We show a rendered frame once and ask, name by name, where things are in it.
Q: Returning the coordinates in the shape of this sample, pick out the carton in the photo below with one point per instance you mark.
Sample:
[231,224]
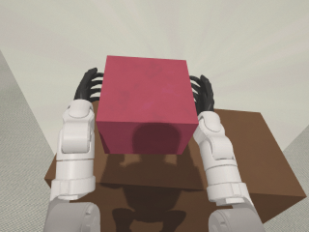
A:
[146,106]

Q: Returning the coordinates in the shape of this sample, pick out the left robot forearm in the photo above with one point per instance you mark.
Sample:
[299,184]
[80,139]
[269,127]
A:
[75,155]

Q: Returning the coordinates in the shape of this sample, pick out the right robot forearm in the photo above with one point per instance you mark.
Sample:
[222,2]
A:
[225,187]

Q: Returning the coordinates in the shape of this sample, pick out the left robot hand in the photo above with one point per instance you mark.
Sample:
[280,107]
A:
[84,91]

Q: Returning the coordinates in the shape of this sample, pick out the right robot hand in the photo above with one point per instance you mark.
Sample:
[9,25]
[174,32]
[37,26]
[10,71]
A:
[204,99]

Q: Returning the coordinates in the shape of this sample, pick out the robot left upper arm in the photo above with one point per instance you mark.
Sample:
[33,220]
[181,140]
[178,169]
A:
[73,217]

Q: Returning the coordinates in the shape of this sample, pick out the pedestal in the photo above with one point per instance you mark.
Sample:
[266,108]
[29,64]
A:
[168,192]

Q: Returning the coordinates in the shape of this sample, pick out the robot right upper arm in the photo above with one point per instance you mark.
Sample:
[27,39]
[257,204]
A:
[235,220]

